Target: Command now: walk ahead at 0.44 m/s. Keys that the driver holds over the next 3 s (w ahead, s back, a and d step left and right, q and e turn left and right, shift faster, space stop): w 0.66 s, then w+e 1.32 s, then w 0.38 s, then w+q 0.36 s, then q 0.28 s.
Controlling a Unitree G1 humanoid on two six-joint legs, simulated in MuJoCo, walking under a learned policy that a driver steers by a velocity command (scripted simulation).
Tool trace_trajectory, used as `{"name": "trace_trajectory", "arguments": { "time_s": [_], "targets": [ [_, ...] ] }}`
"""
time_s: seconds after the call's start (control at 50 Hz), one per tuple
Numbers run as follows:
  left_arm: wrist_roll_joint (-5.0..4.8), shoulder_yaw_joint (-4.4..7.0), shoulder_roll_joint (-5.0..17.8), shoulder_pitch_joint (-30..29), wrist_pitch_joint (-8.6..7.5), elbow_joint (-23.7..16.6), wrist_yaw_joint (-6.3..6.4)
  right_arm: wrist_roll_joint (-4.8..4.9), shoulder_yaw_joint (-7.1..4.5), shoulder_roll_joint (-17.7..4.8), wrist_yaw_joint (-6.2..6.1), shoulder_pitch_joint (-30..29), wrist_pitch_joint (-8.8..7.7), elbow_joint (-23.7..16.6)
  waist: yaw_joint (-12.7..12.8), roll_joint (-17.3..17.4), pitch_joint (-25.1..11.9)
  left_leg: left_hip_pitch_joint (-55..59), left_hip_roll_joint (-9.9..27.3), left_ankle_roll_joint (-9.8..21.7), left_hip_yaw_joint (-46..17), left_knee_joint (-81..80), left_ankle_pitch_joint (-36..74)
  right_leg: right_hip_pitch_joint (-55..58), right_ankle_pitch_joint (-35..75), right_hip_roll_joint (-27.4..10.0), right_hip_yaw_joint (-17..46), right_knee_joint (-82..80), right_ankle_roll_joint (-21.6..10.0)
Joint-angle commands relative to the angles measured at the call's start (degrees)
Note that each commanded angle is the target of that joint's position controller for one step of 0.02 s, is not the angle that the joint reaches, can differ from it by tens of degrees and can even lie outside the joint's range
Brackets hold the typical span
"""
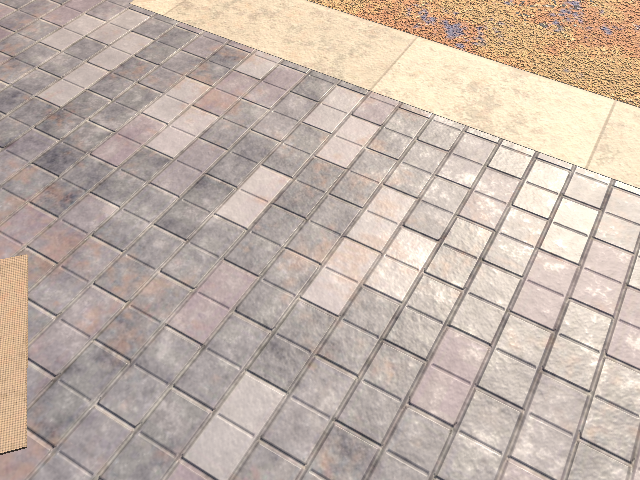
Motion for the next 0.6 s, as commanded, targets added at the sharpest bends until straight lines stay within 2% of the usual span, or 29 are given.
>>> {"name": "trace_trajectory", "arguments": {
  "time_s": [0.02, 0.06, 0.1, 0.12, 0.14, 0.16, 0.18, 0.2, 0.22, 0.24, 0.26, 0.28, 0.3, 0.34, 0.38, 0.44, 0.48, 0.52, 0.6],
  "targets": [
    [-0.44, -0.60, 1.3, -9.2, -0.58, -6.4, -0.25, 0.09, -1.21, -8.2, -0.22, 0.2, -0.79, -1.3, 0.3, 8.0, 5.6, -4.7, 13.1, 7.5, -6.1, -3.6, 25.1, -0.9, 4.5, 1.1, -2.6, -9.4, 0.3],
    [-0.69, -0.38, 2.3, -9.1, -0.40, -6.8, 0.25, 0.12, -1.38, -9.1, -0.19, 0.4, -0.79, -0.6, 0.8, 8.4, 5.6, -5.1, 14.6, 7.0, -5.7, -3.0, 29.3, 4.1, 5.8, 2.1, -3.4, -13.0, -1.2],
    [-0.59, 0.37, 3.8, -4.6, -0.59, -5.6, 1.09, 0.32, -1.55, -9.9, -0.29, -1.1, -0.78, -0.3, 3.7, 7.6, 3.6, -3.6, 15.3, 5.6, -4.1, 3.2, 42.7, 11.0, 4.9, 4.0, -3.6, -15.2, -3.2],
    [-0.45, 1.02, 4.7, 1.4, -0.91, -3.6, 1.57, 0.36, -1.73, -10.4, -0.36, -1.8, -0.56, -0.2, 6.5, 6.6, 0.4, -3.1, 14.5, 4.7, -2.7, 11.0, 49.2, 17.7, 4.6, 5.5, -3.9, -17.3, -4.3],
    [-0.11, 1.87, 6.0, 10.5, -1.34, -0.2, 2.15, 0.36, -1.71, -10.3, -0.37, -2.1, -0.26, -0.3, 10.1, 4.7, -4.4, -6.2, 12.2, 3.7, -0.8, 22.2, 48.6, 28.6, 4.6, 6.5, -4.3, -20.1, -5.4],
    [1.06, 3.09, 9.9, 19.6, -1.80, 2.0, 2.90, 0.25, -1.11, -8.4, -0.25, -1.7, -0.20, -1.4, 13.1, 0.4, -9.8, -16.8, 9.2, 2.7, 1.0, 38.6, 31.4, 41.3, -4.8, -3.5, 6.8, -22.2, -7.5],
    [1.79, 4.07, 15.6, 22.2, -1.88, 2.4, 2.84, 1.23, 0.14, -0.8, 0.14, 4.7, -0.08, -2.7, 9.0, -12.9, -16.4, -33.4, -0.9, 0.6, 1.9, 59.6, -11.5, 51.6, -14.9, -20.4, 36.8, -30.5, -13.7],
    [-0.91, 3.89, 13.2, 18.2, -1.35, 2.3, 2.33, 0.02, -1.40, -6.7, 0.17, 1.7, -0.04, -2.4, 8.5, -7.1, -13.3, -38.2, 0.1, 1.9, -5.3, 65.2, -11.5, 45.6, -19.9, -19.2, 44.8, -37.4, -14.4],
    [-1.42, 2.98, 9.4, 11.1, -1.46, 1.2, 2.22, -0.02, -1.99, -7.9, 0.41, -2.7, -0.10, -3.9, 5.4, -4.1, -4.4, -40.2, 3.9, 2.5, -4.4, 64.7, -5.6, 37.5, -19.8, -17.6, 34.8, -37.5, -13.2],
    [-1.32, 2.12, 5.9, 7.9, -2.05, 0.9, 1.88, -0.07, -1.72, -6.9, 0.68, -5.5, -0.41, -4.4, 4.6, -0.9, -0.9, -38.5, 6.0, 2.5, -3.8, 61.6, -1.5, 30.7, -12.0, -14.8, 27.8, -39.1, -12.3],
    [-1.15, 1.74, 4.6, 7.0, -2.62, 1.3, 1.90, -0.24, -1.65, -5.7, 0.85, -5.9, -0.11, -4.2, 3.0, -1.1, 0.2, -35.7, 7.5, 2.4, -3.6, 58.8, 0.0, 26.9, -5.7, -12.1, 22.5, -39.8, -10.8],
    [-1.19, 1.30, 3.3, 7.2, -3.04, 2.2, 2.05, -0.82, -1.47, -4.8, 1.15, -5.0, 0.58, -3.9, 1.6, -1.9, 0.4, -32.8, 8.3, 1.8, -3.4, 56.7, 0.5, 23.7, -0.7, -10.3, 18.5, -40.6, -9.8],
    [-1.09, 1.10, 2.7, 8.3, -3.55, 3.0, 2.06, -1.00, -1.39, -4.0, 1.47, -4.6, 1.20, -3.7, 1.1, -1.9, 0.0, -31.2, 8.3, 1.4, -2.9, 55.8, 0.8, 22.6, 3.6, -9.7, 16.1, -41.1, -9.8],
    [-1.38, 1.14, 3.0, 11.5, -4.36, 4.7, 2.06, -1.10, -1.40, -3.2, 1.88, -6.6, 1.95, -4.3, 0.8, -1.4, 0.6, -33.0, 8.7, 0.7, -1.8, 53.3, 2.1, 22.6, 8.3, -9.0, 13.0, -42.2, -10.3],
    [-1.47, 1.22, 3.6, 13.9, -4.52, 5.8, 2.15, -1.20, -1.41, -3.2, 2.12, -11.8, 2.44, -5.9, 1.5, -1.0, 2.5, -37.7, 9.6, -0.3, -0.6, 49.8, 5.8, 23.7, 8.0, -8.4, 11.0, -44.1, -10.3],
    [-1.67, 0.92, 3.1, 17.6, -4.38, 7.3, 2.31, -1.07, -1.28, -3.1, 2.32, -19.6, 2.46, -8.6, 3.2, -0.5, 4.2, -42.8, 9.9, -1.8, 0.9, 42.0, 11.5, 26.9, 12.3, -7.3, 8.6, -44.8, -9.8],
    [-1.71, 0.72, 3.0, 19.2, -4.37, 8.0, 2.44, -0.81, -0.88, -2.4, 2.42, -23.9, 2.20, -10.0, 4.2, -0.6, 4.5, -42.0, 9.0, -2.2, 2.2, 35.3, 14.8, 27.9, 16.3, -6.3, 6.6, -44.2, -9.0],
    [-1.60, 0.61, 3.1, 21.2, -4.41, 8.8, 2.69, -0.58, -0.49, -1.8, 2.45, -27.5, 2.03, -11.1, 5.3, -1.2, 4.5, -40.7, 7.9, -2.1, 3.4, 30.0, 17.0, 29.8, 20.0, -6.2, 5.5, -43.6, -8.5],
    [-0.91, 0.49, 3.4, 24.4, -3.99, 10.7, 3.31, -0.47, -0.41, -2.3, 2.19, -32.5, 1.68, -13.3, 6.7, -1.7, 5.1, -40.6, 6.3, -0.6, 4.4, 24.0, 14.9, 37.2, 27.5, -8.3, 5.2, -40.7, -9.0]
  ]
}}
Next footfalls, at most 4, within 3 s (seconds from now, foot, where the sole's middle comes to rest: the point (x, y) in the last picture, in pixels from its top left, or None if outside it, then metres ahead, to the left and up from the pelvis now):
0.16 right None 0.25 -0.12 -0.78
0.72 left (287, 442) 0.57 0.05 -0.78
1.26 right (373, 337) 0.81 -0.16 -0.78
1.80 left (360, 222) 1.18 -0.16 -0.78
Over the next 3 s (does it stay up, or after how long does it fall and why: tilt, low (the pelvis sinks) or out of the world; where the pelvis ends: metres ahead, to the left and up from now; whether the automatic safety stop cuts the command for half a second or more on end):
stays up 1.40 -0.55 -0.01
